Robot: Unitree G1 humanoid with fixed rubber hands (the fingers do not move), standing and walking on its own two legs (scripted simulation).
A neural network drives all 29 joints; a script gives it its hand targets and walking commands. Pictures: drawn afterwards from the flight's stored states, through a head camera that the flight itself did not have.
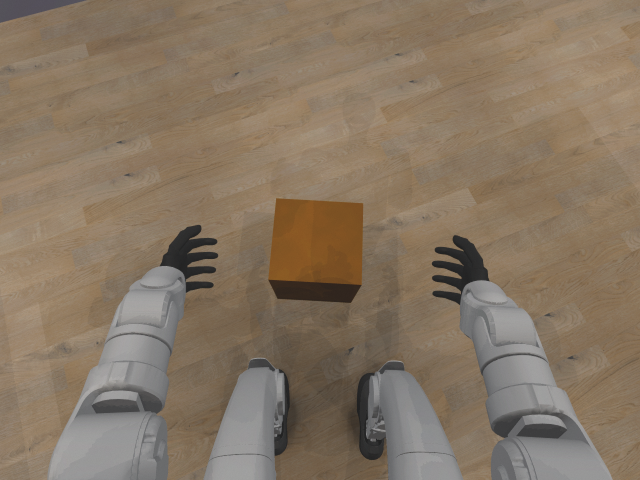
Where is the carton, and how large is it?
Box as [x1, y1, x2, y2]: [268, 198, 362, 302]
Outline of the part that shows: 276,198 268,279 277,298 350,302 361,284 362,203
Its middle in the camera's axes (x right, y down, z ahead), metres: -0.01 +0.04 +1.02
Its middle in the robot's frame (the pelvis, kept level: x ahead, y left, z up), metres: +0.52 +0.01 -0.56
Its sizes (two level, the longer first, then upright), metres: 0.210 0.200 0.250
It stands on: the floor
